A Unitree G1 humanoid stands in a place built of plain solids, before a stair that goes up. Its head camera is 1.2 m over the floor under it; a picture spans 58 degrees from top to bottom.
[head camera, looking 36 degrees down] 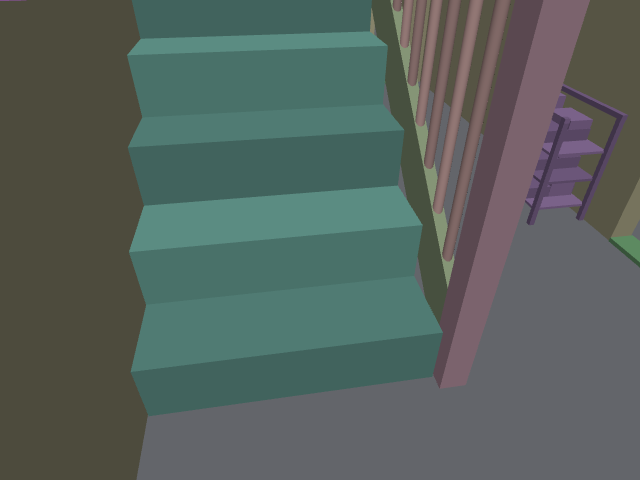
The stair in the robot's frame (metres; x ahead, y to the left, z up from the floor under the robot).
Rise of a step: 0.21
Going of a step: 0.26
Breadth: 0.90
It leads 9 degrees to the left of straight ahead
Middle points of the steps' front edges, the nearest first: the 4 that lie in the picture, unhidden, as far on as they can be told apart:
0.82 0.07 0.21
1.08 0.12 0.43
1.34 0.16 0.64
1.60 0.20 0.85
